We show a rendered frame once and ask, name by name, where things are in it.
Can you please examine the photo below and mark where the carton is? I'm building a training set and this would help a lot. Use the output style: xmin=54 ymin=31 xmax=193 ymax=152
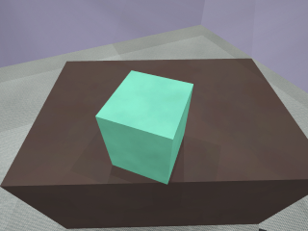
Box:
xmin=95 ymin=70 xmax=193 ymax=184

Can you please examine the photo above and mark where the pedestal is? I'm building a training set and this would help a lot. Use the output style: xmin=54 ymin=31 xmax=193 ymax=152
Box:
xmin=0 ymin=58 xmax=308 ymax=229

